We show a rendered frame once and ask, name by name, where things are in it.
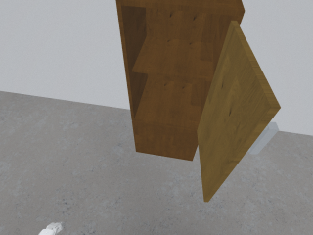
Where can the handle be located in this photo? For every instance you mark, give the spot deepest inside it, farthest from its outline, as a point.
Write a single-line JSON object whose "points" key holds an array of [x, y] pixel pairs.
{"points": [[266, 135]]}

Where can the cupboard door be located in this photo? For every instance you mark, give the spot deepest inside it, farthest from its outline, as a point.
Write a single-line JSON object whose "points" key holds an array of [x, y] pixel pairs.
{"points": [[239, 105]]}

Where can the robot left hand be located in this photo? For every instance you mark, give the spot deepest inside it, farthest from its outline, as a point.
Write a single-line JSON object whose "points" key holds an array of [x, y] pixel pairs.
{"points": [[53, 228]]}

